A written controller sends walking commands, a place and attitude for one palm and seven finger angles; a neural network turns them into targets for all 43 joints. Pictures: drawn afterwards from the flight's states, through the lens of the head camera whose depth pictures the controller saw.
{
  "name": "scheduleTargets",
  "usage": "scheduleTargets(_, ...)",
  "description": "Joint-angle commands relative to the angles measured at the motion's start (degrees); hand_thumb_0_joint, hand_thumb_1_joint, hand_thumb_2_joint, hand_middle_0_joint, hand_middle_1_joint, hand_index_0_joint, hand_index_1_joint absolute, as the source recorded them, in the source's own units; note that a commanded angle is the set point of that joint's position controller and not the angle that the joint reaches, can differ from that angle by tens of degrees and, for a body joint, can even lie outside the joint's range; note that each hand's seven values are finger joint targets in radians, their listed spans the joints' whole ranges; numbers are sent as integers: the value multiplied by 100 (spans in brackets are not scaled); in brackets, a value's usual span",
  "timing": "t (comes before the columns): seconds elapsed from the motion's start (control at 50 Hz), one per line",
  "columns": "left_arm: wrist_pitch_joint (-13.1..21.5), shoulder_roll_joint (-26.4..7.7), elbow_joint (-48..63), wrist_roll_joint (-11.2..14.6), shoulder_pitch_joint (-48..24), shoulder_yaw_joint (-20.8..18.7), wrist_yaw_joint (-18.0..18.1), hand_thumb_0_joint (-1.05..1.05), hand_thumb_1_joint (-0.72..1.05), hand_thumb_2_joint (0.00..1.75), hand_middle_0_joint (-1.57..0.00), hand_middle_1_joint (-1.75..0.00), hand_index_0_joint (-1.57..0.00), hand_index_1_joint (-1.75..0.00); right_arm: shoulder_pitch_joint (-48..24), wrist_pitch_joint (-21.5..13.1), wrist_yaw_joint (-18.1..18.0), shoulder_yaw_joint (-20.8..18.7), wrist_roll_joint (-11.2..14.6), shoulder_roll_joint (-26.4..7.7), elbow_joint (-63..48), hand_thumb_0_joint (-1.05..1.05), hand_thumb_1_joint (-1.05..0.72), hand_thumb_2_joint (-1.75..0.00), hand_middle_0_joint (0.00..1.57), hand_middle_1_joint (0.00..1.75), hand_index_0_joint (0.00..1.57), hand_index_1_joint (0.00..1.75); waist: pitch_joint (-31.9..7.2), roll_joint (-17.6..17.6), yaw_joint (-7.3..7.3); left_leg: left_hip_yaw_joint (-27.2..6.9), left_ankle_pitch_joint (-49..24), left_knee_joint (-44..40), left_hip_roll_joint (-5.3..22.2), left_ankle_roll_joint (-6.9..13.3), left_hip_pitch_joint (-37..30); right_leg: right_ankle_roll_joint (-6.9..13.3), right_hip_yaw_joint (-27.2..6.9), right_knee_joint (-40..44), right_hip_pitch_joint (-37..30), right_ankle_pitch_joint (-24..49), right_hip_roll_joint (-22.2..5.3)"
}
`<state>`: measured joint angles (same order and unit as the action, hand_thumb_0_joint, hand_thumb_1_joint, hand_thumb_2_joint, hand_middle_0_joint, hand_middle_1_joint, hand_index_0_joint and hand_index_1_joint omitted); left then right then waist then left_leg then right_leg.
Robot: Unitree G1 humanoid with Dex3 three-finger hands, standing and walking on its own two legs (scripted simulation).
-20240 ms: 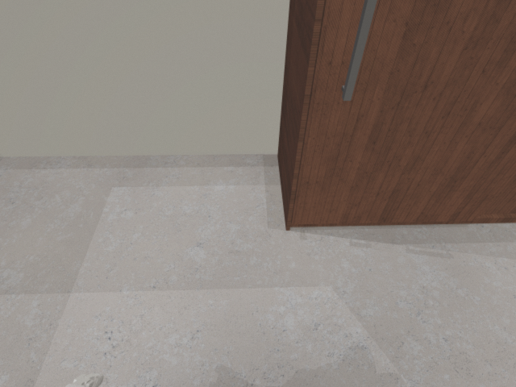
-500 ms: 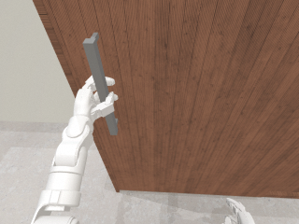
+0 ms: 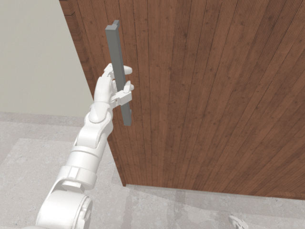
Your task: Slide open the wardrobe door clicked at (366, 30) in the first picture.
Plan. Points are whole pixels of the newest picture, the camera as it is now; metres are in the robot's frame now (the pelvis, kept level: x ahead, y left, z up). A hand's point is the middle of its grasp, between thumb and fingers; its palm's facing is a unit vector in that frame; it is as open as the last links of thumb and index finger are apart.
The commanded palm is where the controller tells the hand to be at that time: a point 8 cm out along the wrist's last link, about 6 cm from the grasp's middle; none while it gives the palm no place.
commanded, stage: step sideways, sliding the door along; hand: left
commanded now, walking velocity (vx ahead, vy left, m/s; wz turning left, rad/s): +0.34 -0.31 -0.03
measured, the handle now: (123, 81) +0.47 +0.13 +0.15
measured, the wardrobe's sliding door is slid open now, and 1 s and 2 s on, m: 0.01 0.06 0.44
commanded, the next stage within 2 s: none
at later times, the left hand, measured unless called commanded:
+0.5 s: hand (131, 93) +0.42 +0.10 +0.15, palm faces +0.16 -0.99 -0.05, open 6.0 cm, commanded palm +0.39 +0.10 +0.16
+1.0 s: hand (151, 92) +0.43 +0.04 +0.15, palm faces +0.40 -0.92 -0.04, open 6.4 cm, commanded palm +0.39 +0.01 +0.15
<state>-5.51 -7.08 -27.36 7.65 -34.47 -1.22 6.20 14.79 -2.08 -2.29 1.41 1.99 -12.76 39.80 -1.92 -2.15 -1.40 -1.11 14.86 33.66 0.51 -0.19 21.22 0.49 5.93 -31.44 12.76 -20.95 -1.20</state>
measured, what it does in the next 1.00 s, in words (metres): steps to the right: right foot, then left foot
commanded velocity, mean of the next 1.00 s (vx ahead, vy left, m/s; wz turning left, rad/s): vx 0.00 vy -0.29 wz -0.05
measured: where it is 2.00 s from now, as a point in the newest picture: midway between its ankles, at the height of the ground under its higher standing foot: outside the picture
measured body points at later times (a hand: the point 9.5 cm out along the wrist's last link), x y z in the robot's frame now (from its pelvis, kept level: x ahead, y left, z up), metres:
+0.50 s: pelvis +0.03 -0.05 -0.01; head +0.08 -0.05 +0.44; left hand +0.41 +0.15 +0.15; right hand +0.18 -0.29 -0.13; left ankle +0.05 +0.07 -0.73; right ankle -0.03 -0.11 -0.71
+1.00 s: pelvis +0.08 -0.18 -0.01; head +0.18 -0.17 +0.43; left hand +0.40 +0.09 +0.15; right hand +0.33 -0.38 -0.11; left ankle +0.07 -0.03 -0.73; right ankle +0.13 -0.33 -0.72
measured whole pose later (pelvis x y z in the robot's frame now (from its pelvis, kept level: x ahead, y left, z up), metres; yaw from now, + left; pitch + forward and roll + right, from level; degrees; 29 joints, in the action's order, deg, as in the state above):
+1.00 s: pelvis +0.08 -0.18 -0.01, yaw +6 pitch -2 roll -2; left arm 4.0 -10.0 3.8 5.7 -19.0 -8.5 9.9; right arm 1.9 -5.1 -3.6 -2.0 2.3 -13.5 34.6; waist 14.8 -3.7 -4.9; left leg 2.0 17.1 39.2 8.2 -2.4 16.9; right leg -1.9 4.6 -43.9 22.4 -17.7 -3.4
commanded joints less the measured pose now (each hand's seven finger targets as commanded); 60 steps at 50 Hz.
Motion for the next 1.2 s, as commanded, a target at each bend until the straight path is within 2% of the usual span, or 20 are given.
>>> scheduleTargets(0.0,1058,-1049,1074,-267,-2780,-60,-166,0,90,90,-45,-140,-45,-140,-550,-117,-269,-201,-47,-763,-650,0,-90,-90,20,30,20,30,-1385,386,322,-198,-688,-452,368,435,-1439,-118,-408,479,333,1161,-86)
scheduleTargets(0.08,1303,-905,1288,-131,-2845,122,-153,0,90,90,-45,-140,-45,-140,-794,-75,-463,-231,-35,-794,-804,0,-90,-90,20,30,20,30,-1317,-887,394,-1693,1260,-1232,1410,903,-1619,0,-350,-990,986,-329,211)
scheduleTargets(0.14,1257,-1169,1405,-101,-2777,-57,-63,0,90,90,-45,-140,-45,-140,-784,50,-510,-232,-34,-783,-808,0,-90,-90,20,30,20,30,-1174,-742,361,-2332,1348,-1225,1835,1187,-1719,117,-549,-1360,1262,-886,241)
scheduleTargets(0.2,1248,-991,1372,-115,-2556,99,-88,0,90,90,-45,-140,-45,-140,-952,124,-531,-201,11,-740,-836,0,-90,-90,20,30,20,30,-1073,-375,228,-1149,759,-246,1440,868,-574,230,-666,52,-272,-438,135)
scheduleTargets(0.24,1197,-1266,1428,-245,-2562,-87,-37,0,90,90,-45,-140,-45,-140,-963,96,-526,-195,46,-602,-876,0,-90,-90,20,30,20,30,-894,1583,194,407,1208,1807,202,237,1052,847,-2564,1662,-1121,-853,-1128)
scheduleTargets(0.26,1145,-1249,1268,-259,-2617,-138,-27,0,90,90,-45,-140,-45,-140,-1154,48,-528,-244,56,-620,-808,0,-90,-90,20,30,20,30,-315,1919,34,195,1568,2969,23,123,1621,1263,-3304,1918,-1000,-199,-1631)
scheduleTargets(0.32,1464,-568,1667,-348,-2703,346,-126,0,90,90,-45,-140,-45,-140,-848,-68,-430,-225,-27,-519,-657,0,-90,-90,20,30,20,30,-355,718,111,93,1210,3005,264,51,1557,1268,-2138,840,-1704,3728,-1479)
scheduleTargets(0.4,1713,-319,2661,-360,-2440,571,-181,0,90,90,-45,-140,-45,-140,-877,-17,-458,-248,-137,-432,-902,0,-90,-90,20,30,20,30,-1124,862,138,885,-222,90,159,105,-432,679,-857,-301,-1479,5014,-882)
scheduleTargets(0.42,1804,-268,3086,-333,-2441,663,-192,0,90,90,-45,-140,-45,-140,-805,-44,-481,-306,-141,-484,-917,0,-90,-90,20,30,20,30,-1542,656,312,671,-1165,-675,417,284,-1976,229,-582,-1225,-506,4762,-676)
scheduleTargets(0.46,1917,296,3760,-119,-2512,1096,-278,0,90,90,-45,-140,-45,-140,-938,-81,-235,-409,-100,-627,-1101,0,-90,-90,20,30,20,30,-2359,-1150,354,-2755,-5179,-574,3213,1649,-4424,-245,-1104,-4125,2263,-1008,185)
scheduleTargets(0.48,1874,-44,3755,-201,-2701,795,-276,0,90,90,-45,-140,-45,-140,-1079,-102,-62,-490,-58,-704,-1086,0,-90,-90,20,30,20,30,-1848,-190,386,-2567,-4791,-598,3351,1685,-3977,49,-1590,-4485,2527,-1024,-7)
scheduleTargets(0.64,1569,339,4241,-394,-2280,1376,-446,0,90,90,-45,-140,-45,-140,-1180,-340,9,-574,47,-704,-1215,0,-90,-90,20,30,20,30,-1416,-1397,380,246,-2932,-832,1965,762,-2241,-248,-204,-2185,1211,412,-262)
scheduleTargets(0.74,1584,32,4213,-320,-1873,1134,-355,0,90,90,-45,-140,-45,-140,-1123,-555,-21,-505,95,-622,-1343,0,-90,-90,20,30,20,30,-1453,-1523,351,425,-3558,-78,1801,348,-2391,-326,247,-711,316,732,143)
scheduleTargets(0.78,1631,-124,4274,-377,-1558,1044,-318,0,90,90,-45,-140,-45,-140,-1081,-621,2,-455,107,-525,-1366,0,-90,-90,20,30,20,30,-1399,-1047,290,366,-3457,599,1475,196,-2218,-298,112,364,-234,1993,87)
scheduleTargets(0.84,1658,-792,4660,-488,-913,577,-161,0,90,90,-45,-140,-45,-140,-1172,-652,-106,-373,96,-277,-1207,0,-90,-90,20,30,20,30,-1500,1196,229,530,1386,2165,213,-303,33,489,-1304,133,-1637,7534,-1500)
scheduleTargets(0.86,1707,-820,4918,-484,-667,468,-158,0,90,90,-45,-140,-45,-140,-1180,-630,-159,-423,66,-294,-1255,0,-90,-90,20,30,20,30,-1718,2087,118,304,1808,2395,237,-238,132,632,-1423,-77,-1806,7488,-1556)
scheduleTargets(0.92,1901,-394,5542,-388,-647,702,-125,0,90,90,-45,-140,-45,-140,-1119,-613,-223,-368,45,-317,-1134,0,-90,-90,20,30,20,30,-1764,1294,410,274,-571,-214,855,-82,-1217,357,-658,-1071,-1084,6426,-1113)
scheduleTargets(0.96,1971,-17,5716,-330,-504,924,-289,0,90,90,-45,-140,-45,-140,-1139,-526,15,-660,-58,-754,-1391,0,-90,-90,20,30,20,30,-2199,-1134,256,-1531,-7326,-643,3017,929,-3957,-228,-459,-2846,1814,-935,0)
scheduleTargets(1.04,1992,-74,5788,-510,-581,864,-211,0,90,90,-45,-140,-45,-140,-1122,-711,302,-710,0,-711,-1435,0,-90,-90,20,30,20,30,-1588,-1598,303,-507,-5933,-335,2585,962,-4160,-138,-672,-2794,2371,-620,-186)
scheduleTargets(1.18,1886,-162,5741,-494,263,960,-220,0,90,90,-45,-140,-45,-140,-1166,-887,239,-483,7,-486,-1702,0,-90,-90,20,30,20,30,-1051,-1648,269,572,-4660,-187,2099,432,-2784,-237,-100,-314,261,768,178)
